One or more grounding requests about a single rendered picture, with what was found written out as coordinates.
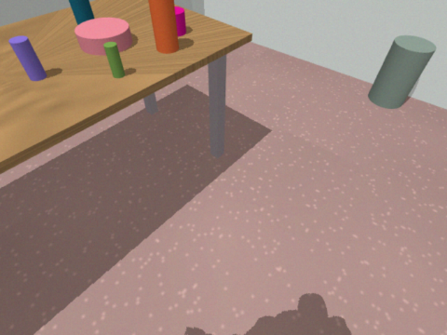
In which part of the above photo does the table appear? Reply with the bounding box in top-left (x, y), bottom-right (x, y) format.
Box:
top-left (0, 0), bottom-right (252, 174)

